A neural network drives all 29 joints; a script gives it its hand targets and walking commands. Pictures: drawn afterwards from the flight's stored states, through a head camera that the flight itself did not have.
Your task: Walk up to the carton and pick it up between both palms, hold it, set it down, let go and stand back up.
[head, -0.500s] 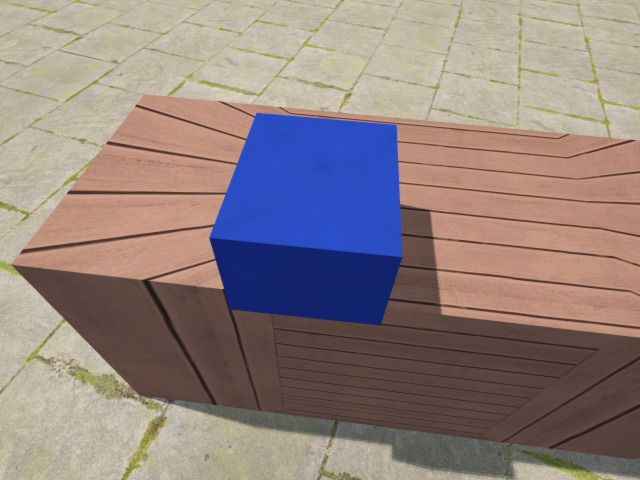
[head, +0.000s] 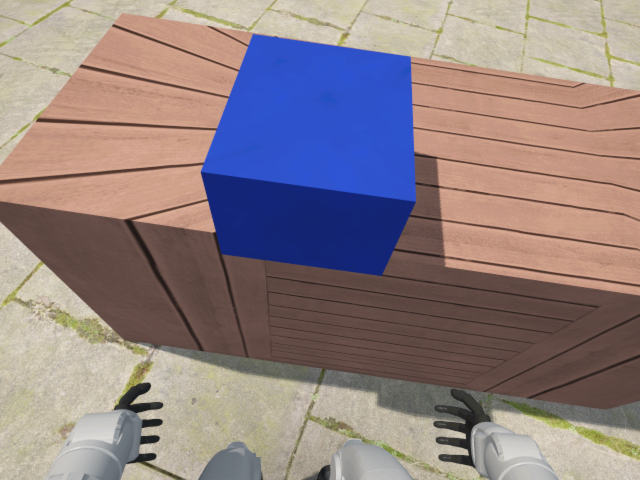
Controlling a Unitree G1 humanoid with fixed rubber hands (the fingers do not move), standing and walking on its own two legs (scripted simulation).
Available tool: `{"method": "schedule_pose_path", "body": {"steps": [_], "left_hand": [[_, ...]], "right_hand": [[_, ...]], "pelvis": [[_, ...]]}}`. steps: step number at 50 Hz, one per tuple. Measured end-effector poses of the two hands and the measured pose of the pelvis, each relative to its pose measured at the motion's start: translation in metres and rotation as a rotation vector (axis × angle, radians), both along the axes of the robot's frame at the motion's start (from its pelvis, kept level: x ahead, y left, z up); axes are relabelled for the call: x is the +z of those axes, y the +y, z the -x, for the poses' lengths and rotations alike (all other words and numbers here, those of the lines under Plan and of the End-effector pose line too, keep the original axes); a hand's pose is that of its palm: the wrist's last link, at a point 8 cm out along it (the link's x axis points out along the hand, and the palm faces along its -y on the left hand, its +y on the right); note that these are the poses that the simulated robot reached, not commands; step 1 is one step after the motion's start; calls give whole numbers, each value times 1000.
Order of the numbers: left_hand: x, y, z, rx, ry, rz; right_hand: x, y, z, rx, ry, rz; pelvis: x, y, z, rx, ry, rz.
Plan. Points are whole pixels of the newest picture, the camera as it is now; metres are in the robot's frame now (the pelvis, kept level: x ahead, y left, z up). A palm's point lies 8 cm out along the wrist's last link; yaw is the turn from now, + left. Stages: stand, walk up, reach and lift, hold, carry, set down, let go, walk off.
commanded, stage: reach and lift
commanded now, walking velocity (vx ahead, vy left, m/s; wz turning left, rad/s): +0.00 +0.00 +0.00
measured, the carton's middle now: (317, 154) +0.55 -0.02 +0.04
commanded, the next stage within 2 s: none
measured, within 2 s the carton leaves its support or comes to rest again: neither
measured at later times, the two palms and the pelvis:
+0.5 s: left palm (145, 416) +0.20 +0.20 -0.07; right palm (485, 425) +0.17 -0.23 -0.07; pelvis -0.01 +0.00 +0.03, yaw -1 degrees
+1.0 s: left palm (123, 443) +0.17 +0.21 -0.04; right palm (496, 455) +0.14 -0.21 -0.03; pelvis -0.01 +0.02 +0.04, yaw -2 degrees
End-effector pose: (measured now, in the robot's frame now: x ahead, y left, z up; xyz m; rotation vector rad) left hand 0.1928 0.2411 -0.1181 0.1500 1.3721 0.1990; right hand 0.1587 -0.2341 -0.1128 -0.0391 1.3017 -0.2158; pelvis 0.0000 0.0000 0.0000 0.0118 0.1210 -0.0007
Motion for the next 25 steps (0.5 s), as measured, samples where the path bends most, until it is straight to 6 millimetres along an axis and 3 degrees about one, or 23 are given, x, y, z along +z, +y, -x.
{"method": "schedule_pose_path", "body": {"steps": [2, 4, 7, 10, 14, 18, 21, 25], "left_hand": [[10, -16, -34, -42, -66, 71], [20, -36, -51, -103, -104, 131], [39, -60, -48, -174, -132, 166], [48, -68, -23, -163, -119, 158], [44, -57, 20, -104, -75, 116], [37, -40, 40, -67, -72, 69], [36, -35, 28, -73, -110, 57], [47, -40, -12, -102, -232, 75]], "right_hand": [[6, 12, -28, 11, -36, -14], [13, 29, -37, 9, -54, -25], [21, 51, -28, -9, -76, -42], [23, 59, -6, -8, -72, -48], [21, 47, 21, 16, -73, -30], [28, 19, 24, 25, -135, 16], [34, 4, 10, 29, -174, 31], [45, 7, -15, 43, -232, 17]], "pelvis": [[-1, 1, 1, 15, 29, 19], [5, 2, 0, 16, 33, 25], [22, 3, -6, -9, 1, 28], [34, 4, -13, -39, -32, 21], [39, 4, -15, -50, -51, 14], [36, 2, -9, -42, -40, 3], [32, 0, -1, -31, -16, -5], [28, -2, 5, -16, 10, -8]]}}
